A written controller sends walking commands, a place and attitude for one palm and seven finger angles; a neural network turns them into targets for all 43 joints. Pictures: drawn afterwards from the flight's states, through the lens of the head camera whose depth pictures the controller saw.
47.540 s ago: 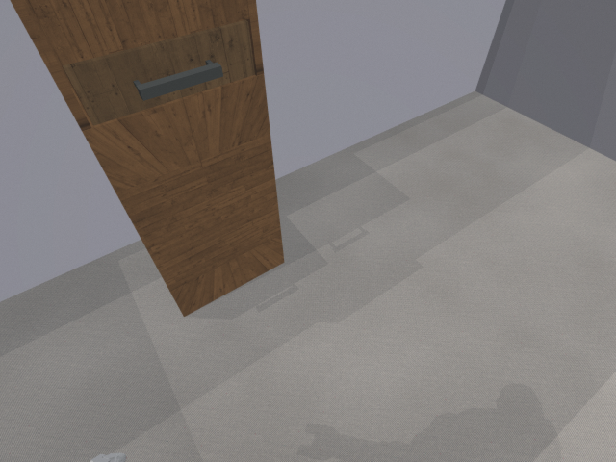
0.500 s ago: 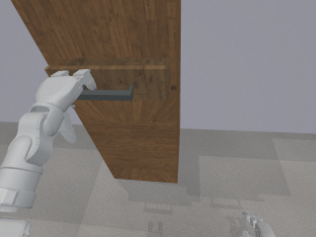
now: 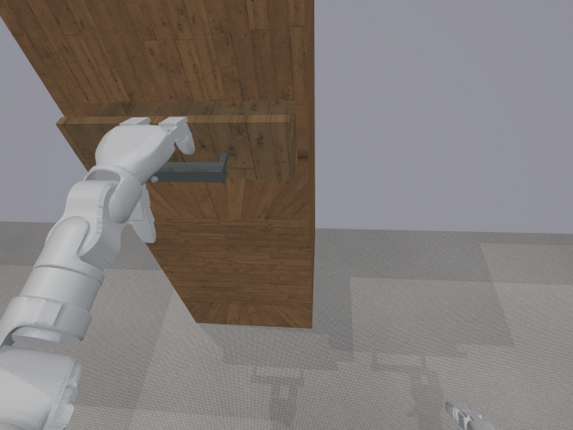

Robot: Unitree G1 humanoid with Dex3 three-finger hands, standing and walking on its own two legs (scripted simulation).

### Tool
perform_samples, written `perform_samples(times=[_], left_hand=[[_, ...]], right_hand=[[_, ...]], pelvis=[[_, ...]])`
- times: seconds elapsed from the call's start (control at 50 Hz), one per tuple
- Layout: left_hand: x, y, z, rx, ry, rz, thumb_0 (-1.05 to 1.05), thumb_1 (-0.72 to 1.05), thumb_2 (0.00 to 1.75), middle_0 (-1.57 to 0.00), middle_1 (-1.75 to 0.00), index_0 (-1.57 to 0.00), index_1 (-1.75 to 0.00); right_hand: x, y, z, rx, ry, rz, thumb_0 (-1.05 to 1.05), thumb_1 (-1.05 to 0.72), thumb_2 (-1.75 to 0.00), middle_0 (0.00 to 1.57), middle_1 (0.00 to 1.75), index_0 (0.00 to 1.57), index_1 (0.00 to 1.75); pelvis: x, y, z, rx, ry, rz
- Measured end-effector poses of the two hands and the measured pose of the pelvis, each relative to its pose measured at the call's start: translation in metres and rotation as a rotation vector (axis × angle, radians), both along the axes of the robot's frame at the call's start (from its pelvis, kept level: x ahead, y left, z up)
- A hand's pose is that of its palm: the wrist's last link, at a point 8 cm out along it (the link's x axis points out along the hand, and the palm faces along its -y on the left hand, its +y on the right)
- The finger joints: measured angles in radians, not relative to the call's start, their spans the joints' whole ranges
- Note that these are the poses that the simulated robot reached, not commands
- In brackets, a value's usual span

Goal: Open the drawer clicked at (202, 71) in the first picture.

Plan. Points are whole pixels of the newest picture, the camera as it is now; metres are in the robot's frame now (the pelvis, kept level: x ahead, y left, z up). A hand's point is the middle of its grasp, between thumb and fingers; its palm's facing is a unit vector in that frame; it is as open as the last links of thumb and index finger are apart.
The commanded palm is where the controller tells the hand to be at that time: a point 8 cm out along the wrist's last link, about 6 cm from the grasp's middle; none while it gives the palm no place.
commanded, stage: move the hooked fingers above the handle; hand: left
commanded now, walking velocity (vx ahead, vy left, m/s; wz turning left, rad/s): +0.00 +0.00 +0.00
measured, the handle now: (175, 164) +0.50 +0.22 +0.10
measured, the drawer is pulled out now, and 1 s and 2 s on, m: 0.05 0.05 0.05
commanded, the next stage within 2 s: none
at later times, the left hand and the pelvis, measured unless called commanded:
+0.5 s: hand (161, 161) +0.44 +0.21 +0.15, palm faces +0.02 -0.03 -1.00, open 13.8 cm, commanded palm +0.41 +0.23 +0.22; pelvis +0.01 -0.01 +0.00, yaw -1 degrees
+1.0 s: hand (151, 154) +0.45 +0.23 +0.16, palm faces +0.01 -0.03 -1.00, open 13.8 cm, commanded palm +0.42 +0.24 +0.22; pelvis +0.00 +0.00 +0.00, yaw -1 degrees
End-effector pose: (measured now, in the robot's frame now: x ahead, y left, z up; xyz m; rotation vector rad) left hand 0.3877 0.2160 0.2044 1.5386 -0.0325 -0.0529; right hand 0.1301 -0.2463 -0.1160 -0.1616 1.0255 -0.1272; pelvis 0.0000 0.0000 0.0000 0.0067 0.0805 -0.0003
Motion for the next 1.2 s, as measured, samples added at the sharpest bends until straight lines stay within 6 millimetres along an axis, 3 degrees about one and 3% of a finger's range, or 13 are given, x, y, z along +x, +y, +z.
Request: perform_samples(times=[0.08,0.2,0.34,0.48,0.68,0.84,0.92,1.04,1.12,1.2], left_hand=[[0.011,-0.006,-0.003,-0.015,-0.003,-0.020,0.00,-0.49,0.30,-0.32,-1.20,-0.32,-1.21],[0.027,0.002,-0.001,0.004,-0.015,0.031,0.00,-0.49,0.30,-0.32,-1.20,-0.32,-1.20],[0.034,-0.001,-0.003,0.011,0.003,0.027,0.00,-0.49,0.30,-0.32,-1.20,-0.32,-1.20],[0.033,-0.003,0.001,-0.002,-0.023,0.008,0.00,-0.49,0.30,-0.32,-1.20,-0.32,-1.20],[0.023,0.013,0.002,0.012,0.000,0.067,0.00,-0.49,0.30,-0.32,-1.20,-0.32,-1.20],[0.022,0.000,-0.001,0.008,0.003,-0.011,0.00,-0.49,0.30,-0.32,-1.20,-0.32,-1.21],[0.031,0.000,0.005,0.002,-0.021,-0.004,0.00,-0.49,0.30,-0.32,-1.20,-0.32,-1.21],[0.039,0.019,0.012,0.011,-0.010,0.079,0.00,-0.49,0.30,-0.32,-1.20,-0.32,-1.20],[0.035,0.025,0.007,0.017,0.024,0.074,0.00,-0.49,0.30,-0.32,-1.20,-0.32,-1.20],[0.028,0.018,-0.004,0.007,0.042,0.011,0.00,-0.49,0.30,-0.32,-1.20,-0.32,-1.20]], right_hand=[[-0.011,-0.006,-0.003,-0.010,0.027,-0.029,0.01,-0.91,-0.90,0.20,0.30,0.20,0.30],[-0.030,-0.015,-0.008,-0.014,0.073,-0.069,0.01,-0.91,-0.90,0.20,0.30,0.20,0.30],[-0.044,-0.022,-0.011,-0.023,0.118,-0.100,0.01,-0.91,-0.90,0.20,0.30,0.20,0.30],[-0.041,-0.022,-0.010,-0.020,0.108,-0.111,0.01,-0.91,-0.90,0.20,0.30,0.20,0.30],[-0.016,-0.015,-0.005,-0.012,0.048,-0.073,0.01,-0.91,-0.90,0.20,0.30,0.20,0.30],[-0.003,-0.009,0.000,-0.027,0.013,-0.044,0.01,-0.91,-0.90,0.20,0.30,0.20,0.30],[-0.007,-0.007,-0.001,-0.023,0.017,-0.048,0.01,-0.91,-0.90,0.20,0.30,0.20,0.30],[-0.024,-0.007,-0.006,-0.010,0.056,-0.081,0.01,-0.91,-0.90,0.20,0.30,0.20,0.30],[-0.036,-0.010,-0.008,-0.016,0.093,-0.098,0.01,-0.91,-0.90,0.20,0.30,0.20,0.30],[-0.043,-0.012,-0.008,-0.034,0.123,-0.097,0.01,-0.91,-0.90,0.20,0.30,0.20,0.30]], pelvis=[[0.001,-0.002,-0.001,0.001,0.009,-0.008],[0.002,-0.004,-0.002,0.001,0.029,-0.014],[0.004,-0.005,-0.003,0.001,0.039,-0.018],[0.006,-0.005,-0.003,0.001,0.038,-0.024],[0.005,-0.005,-0.003,0.000,0.026,-0.014],[0.002,-0.002,-0.004,-0.003,0.023,0.000],[0.001,-0.002,-0.004,-0.003,0.029,-0.005],[0.003,0.000,-0.003,-0.002,0.038,-0.020],[0.005,0.001,-0.003,-0.003,0.037,-0.022],[0.005,0.003,-0.003,-0.005,0.034,-0.016]])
